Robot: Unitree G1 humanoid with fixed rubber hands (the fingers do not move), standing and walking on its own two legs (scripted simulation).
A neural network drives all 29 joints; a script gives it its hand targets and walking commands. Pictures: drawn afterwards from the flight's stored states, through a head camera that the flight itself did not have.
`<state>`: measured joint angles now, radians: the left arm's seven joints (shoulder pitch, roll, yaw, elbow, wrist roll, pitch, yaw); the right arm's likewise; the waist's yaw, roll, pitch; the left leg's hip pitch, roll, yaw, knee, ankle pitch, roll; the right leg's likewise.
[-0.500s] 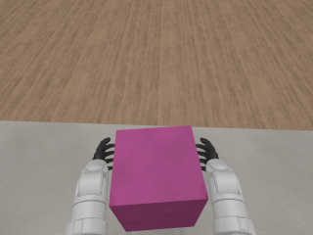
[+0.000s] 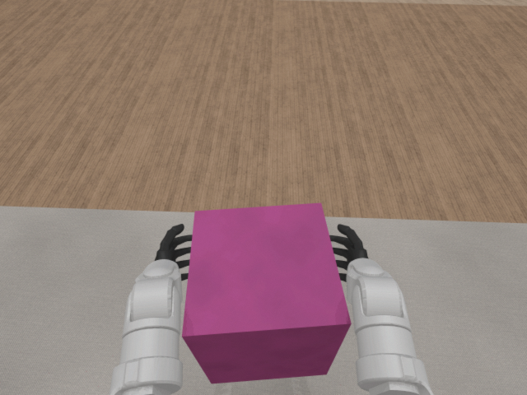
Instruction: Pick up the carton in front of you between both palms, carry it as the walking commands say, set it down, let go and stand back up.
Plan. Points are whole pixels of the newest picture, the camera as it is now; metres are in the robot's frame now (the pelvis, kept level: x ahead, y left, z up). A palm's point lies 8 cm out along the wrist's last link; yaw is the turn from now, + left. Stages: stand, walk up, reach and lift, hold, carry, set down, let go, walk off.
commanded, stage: hold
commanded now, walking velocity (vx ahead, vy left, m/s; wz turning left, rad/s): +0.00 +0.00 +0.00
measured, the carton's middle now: (264, 297) +0.29 +0.00 -0.02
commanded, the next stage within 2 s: carry in 0.50 s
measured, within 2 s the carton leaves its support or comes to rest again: neither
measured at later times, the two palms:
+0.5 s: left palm (167, 267) +0.30 +0.15 +0.05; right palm (355, 266) +0.30 -0.15 +0.05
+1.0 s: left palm (178, 199) +0.43 +0.15 +0.08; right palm (342, 202) +0.42 -0.15 +0.08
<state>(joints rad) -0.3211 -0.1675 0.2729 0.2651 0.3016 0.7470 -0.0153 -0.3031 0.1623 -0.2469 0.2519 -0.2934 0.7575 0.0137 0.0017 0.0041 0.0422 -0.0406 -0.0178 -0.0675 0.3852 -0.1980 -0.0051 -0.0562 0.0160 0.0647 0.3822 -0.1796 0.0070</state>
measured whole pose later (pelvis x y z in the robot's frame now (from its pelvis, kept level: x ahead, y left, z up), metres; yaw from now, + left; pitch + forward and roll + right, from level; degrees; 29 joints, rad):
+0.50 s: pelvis +0.01 +0.00 +0.00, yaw +0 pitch -7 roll +0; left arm -0.28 -0.16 0.23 0.22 0.29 0.76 -0.01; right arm -0.26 0.15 -0.20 0.21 -0.28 0.77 0.01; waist 0.00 0.00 0.02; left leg -0.04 -0.02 -0.07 0.36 -0.20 -0.01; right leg -0.05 0.02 0.06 0.36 -0.18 0.01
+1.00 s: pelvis +0.16 +0.00 -0.01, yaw +2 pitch +5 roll -2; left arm -0.17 -0.14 0.09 -0.28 0.12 1.14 0.07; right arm -0.12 0.13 -0.12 -0.34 -0.10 1.16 -0.09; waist -0.02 0.05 -0.16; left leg -0.21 0.07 0.03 0.67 -0.45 -0.01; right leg -0.36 0.00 -0.23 0.47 -0.18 -0.05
